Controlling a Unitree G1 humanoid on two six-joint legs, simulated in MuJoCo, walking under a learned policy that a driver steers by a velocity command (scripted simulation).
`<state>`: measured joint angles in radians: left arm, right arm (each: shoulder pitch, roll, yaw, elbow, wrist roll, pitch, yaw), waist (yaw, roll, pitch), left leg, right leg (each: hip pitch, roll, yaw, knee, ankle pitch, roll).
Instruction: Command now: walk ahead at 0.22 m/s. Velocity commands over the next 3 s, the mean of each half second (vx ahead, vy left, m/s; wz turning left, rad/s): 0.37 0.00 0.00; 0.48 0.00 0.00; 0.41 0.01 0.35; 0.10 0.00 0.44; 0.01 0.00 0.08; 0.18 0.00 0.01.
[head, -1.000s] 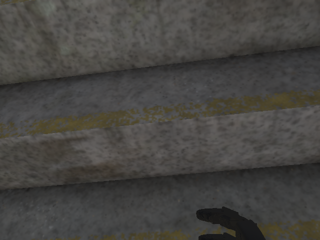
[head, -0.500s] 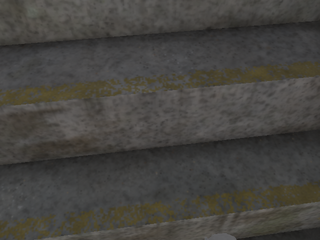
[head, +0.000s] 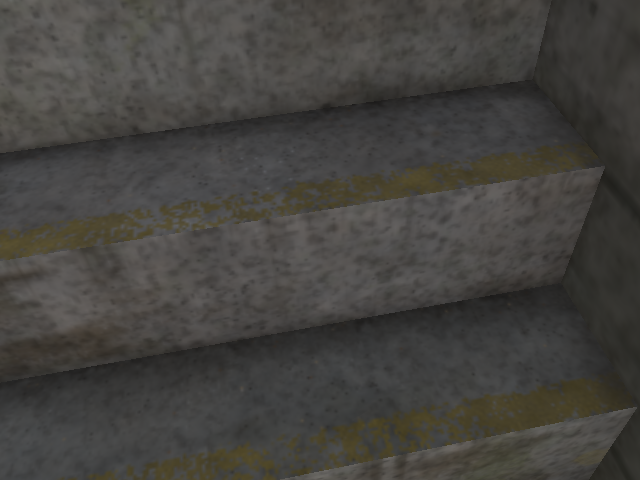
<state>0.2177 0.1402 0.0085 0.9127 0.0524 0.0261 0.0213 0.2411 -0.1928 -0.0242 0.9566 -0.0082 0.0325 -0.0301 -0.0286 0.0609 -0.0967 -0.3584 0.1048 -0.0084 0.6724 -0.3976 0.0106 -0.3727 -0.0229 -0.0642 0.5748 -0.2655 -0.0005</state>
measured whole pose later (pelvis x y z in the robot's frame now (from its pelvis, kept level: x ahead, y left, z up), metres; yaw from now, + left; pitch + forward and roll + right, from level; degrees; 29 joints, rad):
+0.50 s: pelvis +0.00 +0.06 -0.01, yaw -1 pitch +5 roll +1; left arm 0.12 0.17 -0.05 0.84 0.00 -0.06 -0.01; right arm 0.45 -0.15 0.00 0.98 -0.04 -0.01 -0.03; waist -0.09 -0.09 -0.13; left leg -0.41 -0.06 0.04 0.70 -0.40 0.09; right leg -0.93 0.05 0.13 2.01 -0.22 -0.01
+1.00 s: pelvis +0.12 -0.02 +0.12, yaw +0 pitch +2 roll -4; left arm 0.02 0.17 -0.02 0.80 0.04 -0.01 0.03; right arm 0.46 -0.16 -0.03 1.07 -0.03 -0.05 0.01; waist -0.03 0.00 -0.07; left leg -0.48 0.01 -0.16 1.39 0.07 0.15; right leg -0.82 -0.04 -0.19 1.32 -0.53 -0.09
